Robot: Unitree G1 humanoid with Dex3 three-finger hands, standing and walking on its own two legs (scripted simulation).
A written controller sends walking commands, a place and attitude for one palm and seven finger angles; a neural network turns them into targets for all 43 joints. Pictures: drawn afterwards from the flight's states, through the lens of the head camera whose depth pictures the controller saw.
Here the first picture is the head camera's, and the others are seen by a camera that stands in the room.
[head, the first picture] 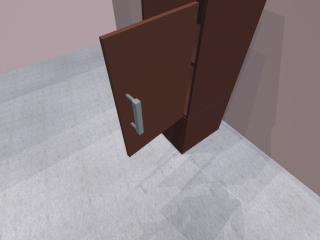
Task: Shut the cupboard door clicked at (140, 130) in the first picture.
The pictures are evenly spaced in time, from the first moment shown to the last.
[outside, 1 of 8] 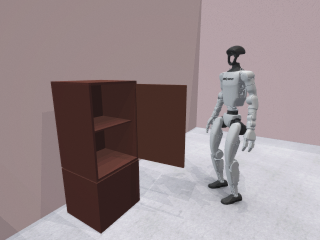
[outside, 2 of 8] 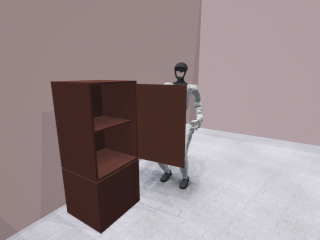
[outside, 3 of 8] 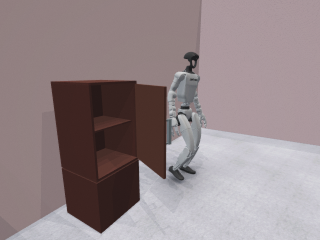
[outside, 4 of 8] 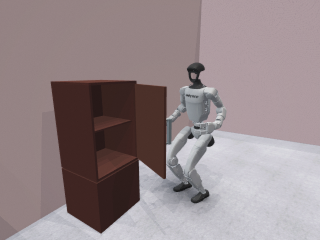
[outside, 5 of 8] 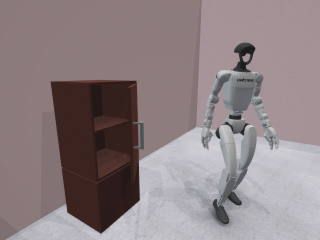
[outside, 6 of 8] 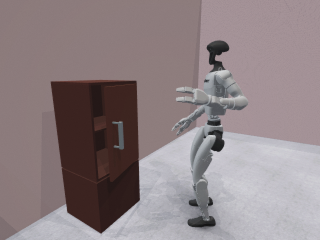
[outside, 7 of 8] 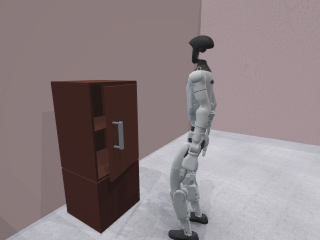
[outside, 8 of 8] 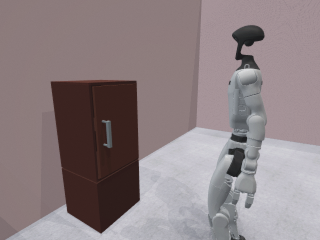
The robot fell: no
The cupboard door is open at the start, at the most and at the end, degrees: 97 97 0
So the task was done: yes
